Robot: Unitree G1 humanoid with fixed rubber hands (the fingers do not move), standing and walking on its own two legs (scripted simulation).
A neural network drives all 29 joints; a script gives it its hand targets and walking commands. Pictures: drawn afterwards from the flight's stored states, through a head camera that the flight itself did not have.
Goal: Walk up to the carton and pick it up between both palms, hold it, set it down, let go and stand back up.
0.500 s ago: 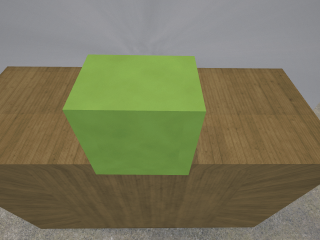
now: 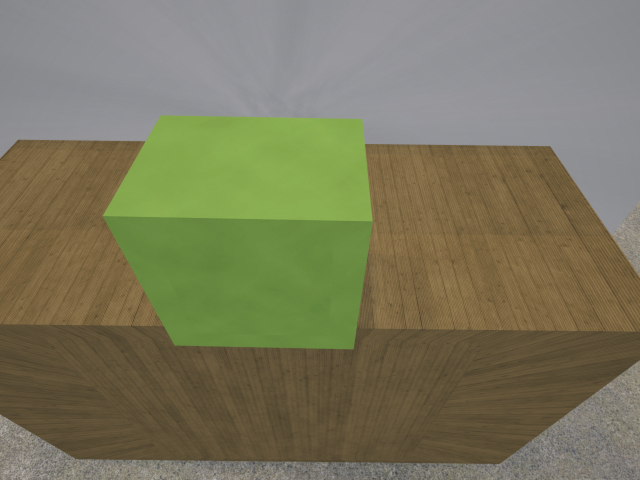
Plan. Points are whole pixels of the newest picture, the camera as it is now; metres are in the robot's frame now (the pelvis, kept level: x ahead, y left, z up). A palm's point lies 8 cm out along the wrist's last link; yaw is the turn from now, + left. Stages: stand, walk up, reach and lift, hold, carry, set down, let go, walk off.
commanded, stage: walk up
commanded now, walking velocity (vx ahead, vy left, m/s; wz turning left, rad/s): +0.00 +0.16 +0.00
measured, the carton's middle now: (262, 239) +0.40 +0.10 +0.09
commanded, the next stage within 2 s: stand in 0.96 s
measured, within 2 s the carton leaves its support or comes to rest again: neither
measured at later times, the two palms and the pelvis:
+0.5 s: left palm out of the picture -0.04 +0.30 -0.15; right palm out of the picture -0.02 -0.12 -0.14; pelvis -0.01 +0.09 +0.00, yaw +0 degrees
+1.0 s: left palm out of the picture -0.03 +0.27 -0.15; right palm out of the picture -0.03 -0.12 -0.15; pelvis +0.00 +0.08 +0.00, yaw +0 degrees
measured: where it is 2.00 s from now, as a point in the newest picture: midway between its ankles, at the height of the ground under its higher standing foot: outside the picture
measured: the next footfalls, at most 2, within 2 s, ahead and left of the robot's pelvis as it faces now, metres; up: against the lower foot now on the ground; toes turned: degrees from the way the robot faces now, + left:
left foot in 0.28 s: +0.04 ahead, +0.19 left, +0.00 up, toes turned +1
right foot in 0.56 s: +0.01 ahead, -0.03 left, +0.00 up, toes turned +2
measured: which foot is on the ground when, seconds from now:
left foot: down 0.00-0.04, up 0.06-0.26, down 0.28-1.00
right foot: down 0.00-0.30, up 0.32-0.54, down 0.56-1.00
